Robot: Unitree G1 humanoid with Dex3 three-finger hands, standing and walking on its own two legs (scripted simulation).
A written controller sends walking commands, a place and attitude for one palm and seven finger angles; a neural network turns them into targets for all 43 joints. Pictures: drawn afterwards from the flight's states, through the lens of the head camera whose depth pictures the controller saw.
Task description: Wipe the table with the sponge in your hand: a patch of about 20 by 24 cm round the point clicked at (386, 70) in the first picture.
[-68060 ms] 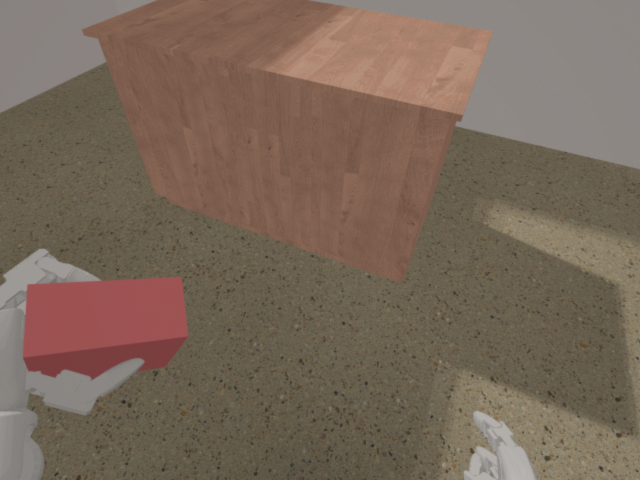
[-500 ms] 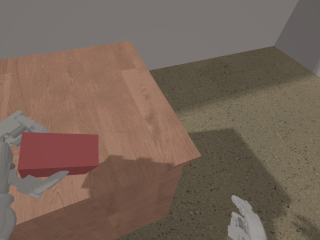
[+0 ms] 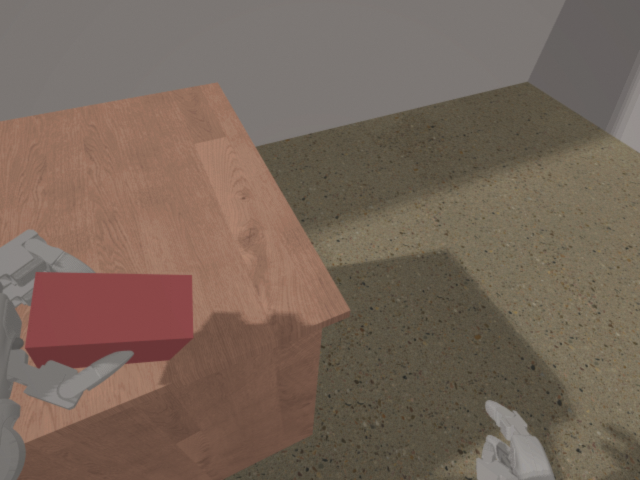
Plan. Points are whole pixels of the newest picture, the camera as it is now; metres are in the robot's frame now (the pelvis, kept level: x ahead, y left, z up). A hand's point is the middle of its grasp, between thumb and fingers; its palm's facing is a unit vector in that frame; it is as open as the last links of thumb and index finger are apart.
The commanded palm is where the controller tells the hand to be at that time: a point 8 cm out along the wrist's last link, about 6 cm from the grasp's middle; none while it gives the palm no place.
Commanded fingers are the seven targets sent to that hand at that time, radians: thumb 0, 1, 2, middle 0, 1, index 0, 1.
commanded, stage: shuffle to correct the standing spot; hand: left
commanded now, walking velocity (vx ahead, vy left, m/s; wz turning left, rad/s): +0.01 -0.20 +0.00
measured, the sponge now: (136, 323) +0.24 +0.20 +0.13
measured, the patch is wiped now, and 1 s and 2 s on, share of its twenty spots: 0.00 0.00 0.00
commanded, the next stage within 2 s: none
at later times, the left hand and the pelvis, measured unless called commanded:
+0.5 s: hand (66, 324) +0.22 +0.24 +0.16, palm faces +0.34 -0.86 -0.37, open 9.9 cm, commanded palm +0.16 +0.28 +0.18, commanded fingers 0.00 0.10 1.30 -1.20 -1.60 -1.20 -1.60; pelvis +0.00 +0.00 +0.00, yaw +0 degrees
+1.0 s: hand (67, 321) +0.22 +0.24 +0.16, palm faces +0.35 -0.86 -0.38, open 9.9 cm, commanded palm +0.16 +0.28 +0.18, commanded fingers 0.00 0.10 1.30 -1.20 -1.60 -1.20 -1.60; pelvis +0.00 +0.00 +0.00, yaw +0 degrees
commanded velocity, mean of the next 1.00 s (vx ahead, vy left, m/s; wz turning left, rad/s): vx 0.01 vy -0.20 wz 0.00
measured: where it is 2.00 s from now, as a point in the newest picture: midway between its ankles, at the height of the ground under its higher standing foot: outside the picture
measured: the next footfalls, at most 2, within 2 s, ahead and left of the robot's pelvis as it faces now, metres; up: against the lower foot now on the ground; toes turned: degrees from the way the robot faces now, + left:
none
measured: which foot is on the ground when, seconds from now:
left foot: down 0.00-1.00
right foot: down 0.00-1.00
